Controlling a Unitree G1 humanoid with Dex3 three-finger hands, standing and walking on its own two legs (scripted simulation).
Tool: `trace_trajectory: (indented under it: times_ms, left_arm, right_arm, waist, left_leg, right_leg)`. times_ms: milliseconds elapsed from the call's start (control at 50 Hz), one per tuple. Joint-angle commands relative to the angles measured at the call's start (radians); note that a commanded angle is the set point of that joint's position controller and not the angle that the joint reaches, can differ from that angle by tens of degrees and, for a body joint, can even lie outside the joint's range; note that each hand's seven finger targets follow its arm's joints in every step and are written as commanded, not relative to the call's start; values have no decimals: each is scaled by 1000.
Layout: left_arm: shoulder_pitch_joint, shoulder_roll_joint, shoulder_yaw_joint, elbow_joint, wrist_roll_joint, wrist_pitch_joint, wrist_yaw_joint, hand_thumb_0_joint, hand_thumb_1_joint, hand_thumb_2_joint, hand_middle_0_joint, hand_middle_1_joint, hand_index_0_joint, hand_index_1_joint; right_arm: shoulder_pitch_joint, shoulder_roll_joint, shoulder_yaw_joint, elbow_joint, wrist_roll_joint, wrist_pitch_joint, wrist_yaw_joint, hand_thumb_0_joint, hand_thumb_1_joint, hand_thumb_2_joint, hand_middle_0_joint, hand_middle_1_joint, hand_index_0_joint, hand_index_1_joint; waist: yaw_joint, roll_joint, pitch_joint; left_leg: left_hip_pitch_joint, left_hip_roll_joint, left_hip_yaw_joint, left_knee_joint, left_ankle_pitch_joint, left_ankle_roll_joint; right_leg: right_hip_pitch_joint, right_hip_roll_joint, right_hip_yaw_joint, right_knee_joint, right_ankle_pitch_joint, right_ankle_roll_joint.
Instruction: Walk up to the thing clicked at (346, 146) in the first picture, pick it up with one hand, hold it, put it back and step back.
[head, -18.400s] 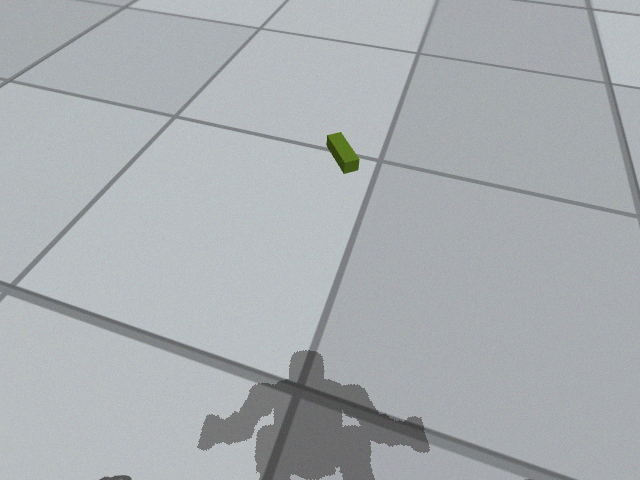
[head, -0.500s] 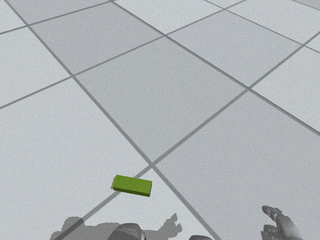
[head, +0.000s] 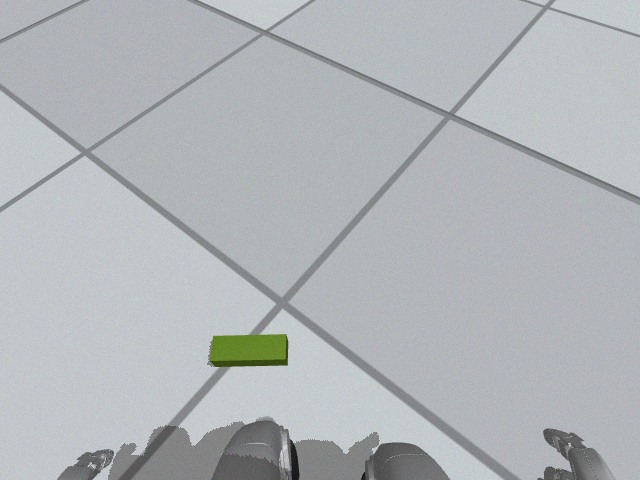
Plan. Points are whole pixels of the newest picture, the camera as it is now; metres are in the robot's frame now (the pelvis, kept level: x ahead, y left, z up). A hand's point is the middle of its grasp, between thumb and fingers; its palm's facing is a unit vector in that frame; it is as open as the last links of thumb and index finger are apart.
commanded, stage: walk up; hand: left
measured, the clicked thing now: (250, 350) +0.45 +0.23 -0.71
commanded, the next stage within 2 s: none
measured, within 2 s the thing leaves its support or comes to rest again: neither
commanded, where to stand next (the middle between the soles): +0.07 -0.01 m, yaw +2 degrees
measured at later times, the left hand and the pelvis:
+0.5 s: hand out of the picture +0.10 +0.28 -0.13, palm faces -0.03 -0.94 -0.35, open 7.4 cm; pelvis +0.03 +0.00 +0.03, yaw +1 degrees
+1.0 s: hand out of the picture +0.10 +0.29 -0.13, palm faces +0.09 -0.90 -0.43, open 7.4 cm; pelvis -0.02 +0.00 -0.01, yaw +6 degrees
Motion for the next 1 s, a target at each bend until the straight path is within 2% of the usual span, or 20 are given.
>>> trace_trajectory:
  times_ms: [0,60,140,200,260,280,300,340,460,540,620,640,660,680,700,760,840,920,960,980]
  left_arm:
    - [-15,308,72,-91,5,-30,6,0,900,900,-200,-300,-200,-300]
    - [-37,219,50,-84,-3,-43,13,0,900,900,-200,-300,-200,-300]
    - [85,281,79,-82,-3,-46,-4,0,900,900,-200,-300,-200,-300]
    - [91,284,80,-93,-8,-47,-16,0,900,900,-200,-300,-200,-300]
    - [-25,256,56,-127,-20,-40,-27,0,900,900,-200,-300,-200,-300]
    - [-65,193,37,-147,-24,-39,-28,0,900,900,-200,-300,-200,-300]
    - [-49,103,14,-161,-39,-42,-27,0,900,900,-200,-300,-200,-300]
    - [-26,250,50,-124,-21,-36,-7,0,900,900,-200,-300,-200,-300]
    - [32,182,33,-52,-43,-42,-14,0,900,900,-200,-300,-200,-300]
    - [8,167,22,-31,-65,-55,20,0,900,900,-200,-300,-200,-300]
    - [65,224,37,17,-58,-53,57,0,900,900,-200,-300,-200,-300]
    - [86,271,52,17,-49,-60,60,0,900,900,-200,-300,-200,-300]
    - [61,324,68,-19,-38,-58,55,0,900,900,-200,-300,-200,-300]
    - [7,316,57,-47,-42,-51,55,0,900,900,-200,-300,-200,-300]
    - [-21,334,60,-62,-37,-49,63,0,900,900,-200,-300,-200,-300]
    - [-83,267,59,-84,-30,-38,67,0,900,900,-200,-300,-200,-300]
    - [-112,229,60,-105,-4,-29,63,0,900,900,-200,-300,-200,-300]
    - [-128,264,74,-101,12,-6,41,0,900,900,-200,-300,-200,-300]
    - [-122,260,70,-84,-10,15,31,0,900,900,-200,-300,-200,-300]
    - [-76,198,49,-77,-18,24,30,0,900,900,-200,-300,-200,-300]
  right_arm:
    - [-9,-199,-48,-58,-5,-30,-26,0,-900,-900,200,300,200,300]
    - [44,-169,-34,-10,11,-40,-10,0,-900,-900,200,300,200,300]
    - [49,-196,-35,-30,-8,-66,-2,0,-900,-900,200,300,200,300]
    - [57,-197,-48,-42,-11,-88,8,0,-900,-900,200,300,200,300]
    - [220,-172,-61,8,-9,-106,10,0,-900,-900,200,300,200,300]
    - [316,-199,-76,28,-18,-113,0,0,-900,-900,200,300,200,300]
    - [338,-276,-91,19,-38,-120,-9,0,-900,-900,200,300,200,300]
    - [263,-328,-103,-25,-8,-117,-9,0,-900,-900,200,300,200,300]
    - [159,-207,-49,-60,-4,-118,-13,0,-900,-900,200,300,200,300]
    - [112,-189,-39,-77,-4,-53,-9,0,-900,-900,200,300,200,300]
    - [49,-186,-44,-106,24,15,3,0,-900,-900,200,300,200,300]
    - [74,-150,-35,-103,31,21,4,0,-900,-900,200,300,200,300]
    - [129,-111,-25,-103,45,28,-5,0,-900,-900,200,300,200,300]
    - [167,-146,-36,-85,40,48,-18,0,-900,-900,200,300,200,300]
    - [172,-172,-51,-81,27,60,-27,0,-900,-900,200,300,200,300]
    - [171,-198,-72,-60,28,58,-16,0,-900,-900,200,300,200,300]
    - [183,-188,-66,-42,16,53,0,0,-900,-900,200,300,200,300]
    - [182,-194,-54,-1,8,15,8,0,-900,-900,200,300,200,300]
    - [252,-185,-59,57,-10,-1,5,0,-900,-900,200,300,200,300]
    - [207,-213,-66,55,-28,-9,3,0,-900,-900,200,300,200,300]
  waist:
    - [54,-260,-122]
    - [28,-215,-132]
    - [99,-247,-137]
    - [92,-205,-116]
    - [-25,-124,-137]
    - [-83,-10,-160]
    - [-76,211,-148]
    - [-46,34,-61]
    - [21,68,-77]
    - [1,179,-106]
    - [45,59,-180]
    - [58,-72,-229]
    - [56,-268,-246]
    - [34,-240,-250]
    - [34,-277,-239]
    - [20,-236,-275]
    - [48,-274,-304]
    - [55,-384,-295]
    - [19,-248,-249]
    - [26,-56,-170]
  left_leg:
    - [16,-37,-117,169,-255,-14]
    - [-32,-76,-85,102,-127,-18]
    - [-135,-94,-70,24,-182,-17]
    - [-79,-85,-89,-70,-184,5]
    - [275,-114,-57,-349,44,32]
    - [448,-55,-181,-433,23,40]
    - [540,179,-595,-550,-89,80]
    - [368,332,-721,-565,-167,221]
    - [252,114,-214,-433,536,146]
    - [195,52,-122,-298,772,135]
    - [122,-33,-104,-68,475,63]
    - [62,-58,-110,43,280,32]
    - [-18,-166,-111,236,-52,-8]
    - [9,-177,-216,405,-324,-6]
    - [8,-145,-237,488,-355,-9]
    - [-3,-162,-274,573,-225,-23]
    - [-50,-162,-194,415,-164,-51]
    - [61,-121,-67,-33,-284,-51]
    - [254,-122,-62,-275,-81,-26]
    - [271,-74,-238,-379,-175,3]
  right_leg:
    - [-122,-386,510,-369,18,-257]
    - [51,-238,275,-328,232,-173]
    - [234,-261,351,-346,78,-211]
    - [201,-295,356,-369,-8,-222]
    - [-42,-227,213,-232,-20,-153]
    - [-197,-156,128,-29,22,-93]
    - [-429,7,29,235,-102,-18]
    - [-425,-73,131,306,-133,-21]
    - [-207,-80,74,187,38,11]
    - [-56,-63,-55,20,159,26]
    - [103,-45,-74,-196,381,10]
    - [180,-158,37,-198,620,-16]
    - [174,-390,303,-272,831,-125]
    - [99,-477,390,-284,883,-240]
    - [34,-510,458,-280,813,-291]
    - [3,-363,238,-255,547,-215]
    - [59,-277,165,-283,9,-174]
    - [35,-300,179,-269,-158,-170]
    - [-140,-276,141,-139,-180,-113]
    - [-307,-205,81,48,-208,-57]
